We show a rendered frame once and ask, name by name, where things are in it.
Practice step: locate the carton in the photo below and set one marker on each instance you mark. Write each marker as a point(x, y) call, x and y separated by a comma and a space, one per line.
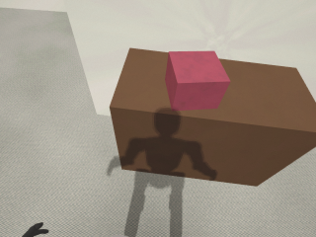
point(195, 80)

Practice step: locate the pedestal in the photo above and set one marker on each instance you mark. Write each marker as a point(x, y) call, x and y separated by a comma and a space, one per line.
point(265, 121)

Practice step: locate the left robot hand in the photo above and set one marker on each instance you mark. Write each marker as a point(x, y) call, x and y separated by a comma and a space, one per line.
point(35, 230)

